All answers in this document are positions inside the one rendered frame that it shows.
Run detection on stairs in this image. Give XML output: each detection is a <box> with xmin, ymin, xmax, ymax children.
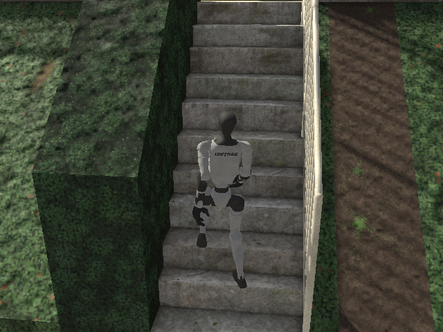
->
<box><xmin>150</xmin><ymin>2</ymin><xmax>303</xmax><ymax>332</ymax></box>

